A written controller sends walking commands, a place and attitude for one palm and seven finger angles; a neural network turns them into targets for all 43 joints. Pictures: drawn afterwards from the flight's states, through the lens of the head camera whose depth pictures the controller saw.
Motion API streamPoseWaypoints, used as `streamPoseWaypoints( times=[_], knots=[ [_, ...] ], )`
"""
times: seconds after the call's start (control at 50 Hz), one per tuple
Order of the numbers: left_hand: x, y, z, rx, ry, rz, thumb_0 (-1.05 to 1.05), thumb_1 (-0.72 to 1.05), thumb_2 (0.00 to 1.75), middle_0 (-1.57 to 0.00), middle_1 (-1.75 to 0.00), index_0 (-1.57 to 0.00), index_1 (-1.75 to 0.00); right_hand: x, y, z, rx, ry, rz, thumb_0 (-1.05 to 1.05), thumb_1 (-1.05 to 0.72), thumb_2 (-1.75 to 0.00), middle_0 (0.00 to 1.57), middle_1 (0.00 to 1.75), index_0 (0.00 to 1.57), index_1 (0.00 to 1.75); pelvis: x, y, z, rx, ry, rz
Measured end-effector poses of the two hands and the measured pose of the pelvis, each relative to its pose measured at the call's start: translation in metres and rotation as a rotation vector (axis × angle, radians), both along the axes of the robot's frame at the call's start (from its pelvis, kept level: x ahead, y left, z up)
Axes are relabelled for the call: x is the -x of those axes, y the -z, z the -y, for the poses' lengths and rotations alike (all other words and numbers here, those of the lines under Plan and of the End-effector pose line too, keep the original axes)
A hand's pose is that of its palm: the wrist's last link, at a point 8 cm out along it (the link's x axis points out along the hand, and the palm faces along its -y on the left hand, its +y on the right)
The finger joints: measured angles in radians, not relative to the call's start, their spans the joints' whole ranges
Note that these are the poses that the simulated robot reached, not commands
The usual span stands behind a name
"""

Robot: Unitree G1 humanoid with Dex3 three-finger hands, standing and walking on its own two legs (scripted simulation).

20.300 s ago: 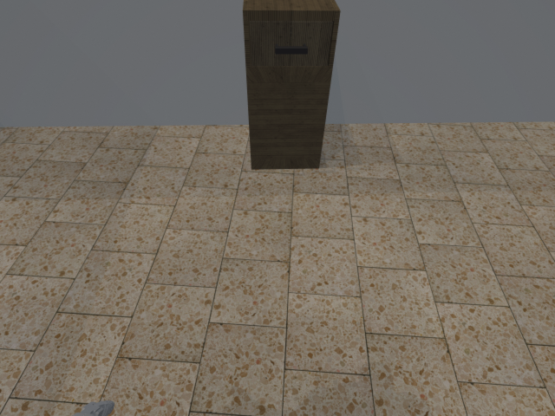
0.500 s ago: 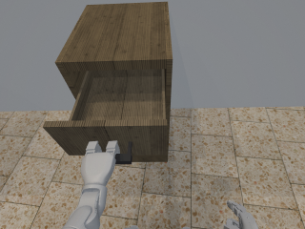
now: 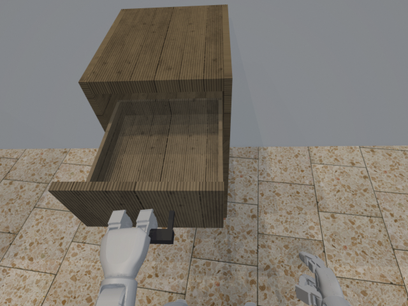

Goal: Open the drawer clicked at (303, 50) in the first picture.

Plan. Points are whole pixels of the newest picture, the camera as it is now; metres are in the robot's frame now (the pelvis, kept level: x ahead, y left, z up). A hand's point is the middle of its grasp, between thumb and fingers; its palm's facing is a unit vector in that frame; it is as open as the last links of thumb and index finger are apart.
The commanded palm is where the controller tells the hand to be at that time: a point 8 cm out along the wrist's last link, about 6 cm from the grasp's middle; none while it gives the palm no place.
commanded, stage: pull the drawer open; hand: left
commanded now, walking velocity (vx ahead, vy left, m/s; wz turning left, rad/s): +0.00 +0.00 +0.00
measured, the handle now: (142, 225) +0.28 +0.16 -0.02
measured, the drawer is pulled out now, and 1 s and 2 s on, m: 0.29 0.29 0.29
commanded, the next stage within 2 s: open the thumb to release the handle in 0.48 s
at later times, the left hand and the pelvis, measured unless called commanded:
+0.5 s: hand (135, 258) +0.22 +0.17 -0.04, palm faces +0.00 -0.11 -0.99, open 5.7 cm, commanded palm +0.18 +0.17 +0.00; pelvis +0.01 +0.00 -0.01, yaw +0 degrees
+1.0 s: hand (137, 252) +0.23 +0.17 -0.04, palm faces +0.00 -0.09 -1.00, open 10.6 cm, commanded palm +0.20 +0.18 +0.00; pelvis +0.00 -0.01 +0.00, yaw +0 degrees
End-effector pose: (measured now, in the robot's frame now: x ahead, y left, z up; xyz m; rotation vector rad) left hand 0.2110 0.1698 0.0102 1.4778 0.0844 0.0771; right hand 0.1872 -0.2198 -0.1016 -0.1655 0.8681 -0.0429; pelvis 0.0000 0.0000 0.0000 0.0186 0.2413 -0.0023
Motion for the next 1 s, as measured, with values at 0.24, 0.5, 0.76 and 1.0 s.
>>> streamPoseWaypoints(
  times=[0.24, 0.5, 0.76, 1.0],
  knots=[
    [0.010, 0.000, 0.000, 0.010, -0.004, 0.001, 0.04, 0.70, 0.82, -0.29, -1.35, -0.41, -1.35, -0.006, 0.000, -0.002, -0.009, -0.016, 0.029, 0.01, -0.91, -0.89, 0.20, 0.30, 0.20, 0.30, 0.002, 0.003, 0.004, -0.006, 0.005, -0.001],
    [0.010, 0.000, 0.000, 0.021, -0.006, 0.003, 0.04, 0.70, 0.81, -0.29, -1.36, -0.41, -1.35, -0.008, 0.003, 0.006, 0.004, -0.013, 0.020, 0.01, -0.91, -0.89, 0.20, 0.30, 0.20, 0.30, -0.006, 0.006, 0.005, -0.009, 0.011, -0.020],
    [-0.003, 0.001, 0.001, -0.008, -0.023, 0.045, 0.01, 0.63, 0.79, -0.36, -1.34, -0.40, -1.33, -0.010, 0.013, 0.003, 0.011, -0.013, -0.006, 0.01, -0.91, -0.89, 0.20, 0.30, 0.20, 0.30, -0.002, 0.009, 0.007, -0.009, -0.003, -0.028],
    [0.000, -0.002, 0.002, -0.001, -0.027, -0.004, 0.00, 0.00, 0.51, -0.32, -1.26, -0.35, -1.25, 0.002, 0.001, 0.009, 0.013, 0.013, 0.012, 0.01, -0.91, -0.89, 0.20, 0.30, 0.20, 0.30, 0.003, 0.001, 0.010, -0.011, 0.003, -0.004]
  ],
)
